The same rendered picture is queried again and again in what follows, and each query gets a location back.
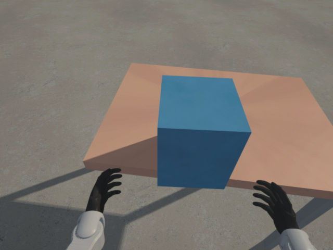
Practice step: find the robot right hand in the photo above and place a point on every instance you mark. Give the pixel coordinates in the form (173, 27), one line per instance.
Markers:
(279, 208)

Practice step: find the robot left forearm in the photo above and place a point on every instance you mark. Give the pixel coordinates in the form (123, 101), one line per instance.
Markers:
(88, 234)

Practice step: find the carton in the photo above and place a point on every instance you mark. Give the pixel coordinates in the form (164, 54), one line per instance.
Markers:
(202, 131)

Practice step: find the robot right forearm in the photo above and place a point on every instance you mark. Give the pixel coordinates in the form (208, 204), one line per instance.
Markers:
(295, 239)

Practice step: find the table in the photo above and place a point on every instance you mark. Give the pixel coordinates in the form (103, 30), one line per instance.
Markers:
(291, 140)

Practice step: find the robot left hand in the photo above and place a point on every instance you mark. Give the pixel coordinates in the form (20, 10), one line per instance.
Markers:
(99, 194)

